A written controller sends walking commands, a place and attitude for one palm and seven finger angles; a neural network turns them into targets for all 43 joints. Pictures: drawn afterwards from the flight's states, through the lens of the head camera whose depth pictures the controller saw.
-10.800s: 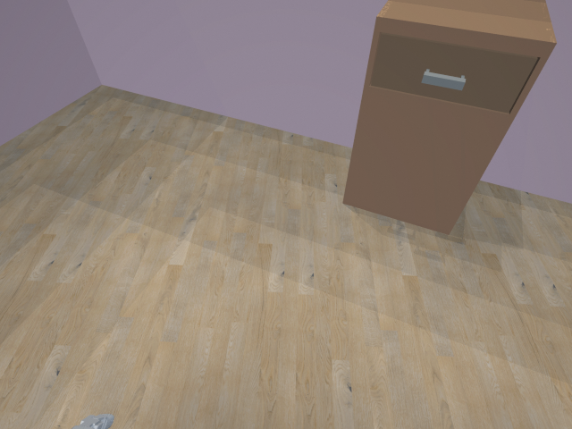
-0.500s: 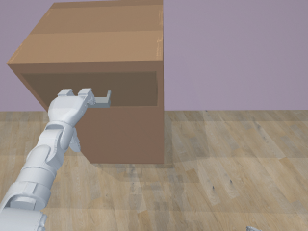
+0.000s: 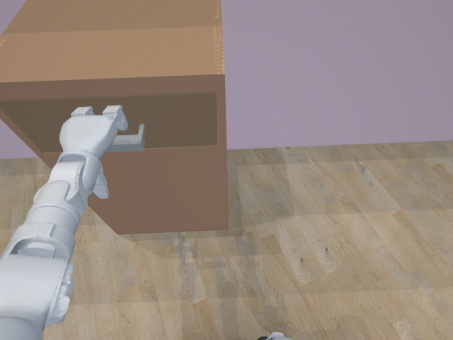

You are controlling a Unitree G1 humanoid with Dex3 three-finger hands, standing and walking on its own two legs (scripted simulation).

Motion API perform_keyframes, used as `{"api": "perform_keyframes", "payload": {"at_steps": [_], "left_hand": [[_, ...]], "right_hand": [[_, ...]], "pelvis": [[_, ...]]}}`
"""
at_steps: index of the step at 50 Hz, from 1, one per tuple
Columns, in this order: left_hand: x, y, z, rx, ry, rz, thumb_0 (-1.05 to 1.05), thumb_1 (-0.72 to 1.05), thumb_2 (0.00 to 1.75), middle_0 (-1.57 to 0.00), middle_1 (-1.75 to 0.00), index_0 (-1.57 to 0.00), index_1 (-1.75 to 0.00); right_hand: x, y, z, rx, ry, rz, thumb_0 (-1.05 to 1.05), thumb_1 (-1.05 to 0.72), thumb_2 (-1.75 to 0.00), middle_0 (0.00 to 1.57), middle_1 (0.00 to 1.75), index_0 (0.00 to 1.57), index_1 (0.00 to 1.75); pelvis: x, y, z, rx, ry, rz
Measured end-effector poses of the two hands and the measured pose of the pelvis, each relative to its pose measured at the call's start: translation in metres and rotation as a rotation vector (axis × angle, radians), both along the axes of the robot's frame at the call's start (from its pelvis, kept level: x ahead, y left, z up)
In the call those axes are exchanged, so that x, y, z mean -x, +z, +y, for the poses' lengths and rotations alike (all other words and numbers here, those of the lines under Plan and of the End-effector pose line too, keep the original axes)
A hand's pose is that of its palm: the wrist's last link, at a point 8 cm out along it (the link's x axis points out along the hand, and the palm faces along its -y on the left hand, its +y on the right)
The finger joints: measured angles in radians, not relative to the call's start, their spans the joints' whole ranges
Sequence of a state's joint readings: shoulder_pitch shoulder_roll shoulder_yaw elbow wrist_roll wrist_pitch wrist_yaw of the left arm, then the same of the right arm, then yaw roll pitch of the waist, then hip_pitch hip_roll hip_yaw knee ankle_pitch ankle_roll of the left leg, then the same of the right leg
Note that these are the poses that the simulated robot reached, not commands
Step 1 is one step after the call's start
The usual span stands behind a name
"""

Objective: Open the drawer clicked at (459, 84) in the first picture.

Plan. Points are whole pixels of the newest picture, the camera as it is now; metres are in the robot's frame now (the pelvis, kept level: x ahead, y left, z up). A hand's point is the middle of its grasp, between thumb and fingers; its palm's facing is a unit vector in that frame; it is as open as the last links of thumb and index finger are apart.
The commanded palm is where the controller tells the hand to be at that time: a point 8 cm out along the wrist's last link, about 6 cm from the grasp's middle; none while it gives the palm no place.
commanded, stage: move the hooked fingers above the handle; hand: left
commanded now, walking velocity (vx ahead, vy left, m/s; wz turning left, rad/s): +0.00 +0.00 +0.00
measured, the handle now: (117, 136) +0.55 +0.26 -0.03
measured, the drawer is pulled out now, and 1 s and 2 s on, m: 0.00 0.00 0.00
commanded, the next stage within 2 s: lower the fingers behind the handle in 1.24 s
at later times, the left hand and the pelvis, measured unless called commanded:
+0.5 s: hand (111, 135) +0.50 +0.25 +0.03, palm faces -0.07 -0.02 -1.00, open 13.8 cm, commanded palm +0.48 +0.25 +0.08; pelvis +0.00 +0.01 -0.01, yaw -1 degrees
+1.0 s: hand (112, 135) +0.50 +0.24 +0.03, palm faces -0.07 -0.02 -1.00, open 13.8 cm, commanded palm +0.49 +0.24 +0.08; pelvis +0.01 +0.01 -0.01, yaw +0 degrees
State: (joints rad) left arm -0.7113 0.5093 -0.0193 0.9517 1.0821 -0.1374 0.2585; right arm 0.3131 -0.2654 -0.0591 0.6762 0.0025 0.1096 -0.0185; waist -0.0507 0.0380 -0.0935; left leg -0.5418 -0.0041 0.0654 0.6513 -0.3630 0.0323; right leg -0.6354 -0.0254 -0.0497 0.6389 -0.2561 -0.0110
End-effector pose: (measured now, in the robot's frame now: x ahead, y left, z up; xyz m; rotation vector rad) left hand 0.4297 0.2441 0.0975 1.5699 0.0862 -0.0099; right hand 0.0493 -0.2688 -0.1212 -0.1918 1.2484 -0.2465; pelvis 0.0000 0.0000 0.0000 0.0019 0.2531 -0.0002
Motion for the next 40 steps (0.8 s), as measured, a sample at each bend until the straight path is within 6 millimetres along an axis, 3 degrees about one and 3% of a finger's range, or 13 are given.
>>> {"api": "perform_keyframes", "payload": {"at_steps": [16, 24, 31, 40], "left_hand": [[-0.047, -0.007, -0.004, 0.016, 0.01, 0.001, 0.0, -0.49, 0.3, -0.32, -1.2, -0.32, -1.2], [-0.056, -0.012, 0.0, 0.019, 0.014, 0.01, 0.0, -0.49, 0.31, -0.32, -1.2, -0.32, -1.2], [-0.05, -0.015, 0.006, 0.018, 0.004, 0.008, 0.0, -0.49, 0.31, -0.32, -1.2, -0.32, -1.2], [-0.048, -0.013, 0.01, 0.019, 0.023, -0.001, 0.0, -0.49, 0.3, -0.32, -1.2, -0.32, -1.2]], "right_hand": [[0.054, -0.001, -0.004, 0.042, -0.063, 0.14, 0.0, -0.9, -0.89, 0.2, 0.3, 0.2, 0.3], [0.074, -0.002, 0.002, 0.035, -0.087, 0.202, 0.0, -0.9, -0.89, 0.2, 0.3, 0.2, 0.3], [0.07, -0.003, 0.006, 0.025, -0.08, 0.213, 0.0, -0.9, -0.89, 0.2, 0.3, 0.2, 0.3], [0.043, -0.004, 0.005, 0.028, -0.047, 0.155, 0.0, -0.9, -0.89, 0.2, 0.3, 0.21, 0.3]], "pelvis": [[0.0, -0.009, 0.005, 0.012, -0.008, 0.076], [-0.002, -0.012, 0.008, 0.016, -0.018, 0.098], [-0.005, -0.011, 0.01, 0.02, -0.013, 0.099], [-0.006, -0.01, 0.009, 0.023, -0.001, 0.09]]}}
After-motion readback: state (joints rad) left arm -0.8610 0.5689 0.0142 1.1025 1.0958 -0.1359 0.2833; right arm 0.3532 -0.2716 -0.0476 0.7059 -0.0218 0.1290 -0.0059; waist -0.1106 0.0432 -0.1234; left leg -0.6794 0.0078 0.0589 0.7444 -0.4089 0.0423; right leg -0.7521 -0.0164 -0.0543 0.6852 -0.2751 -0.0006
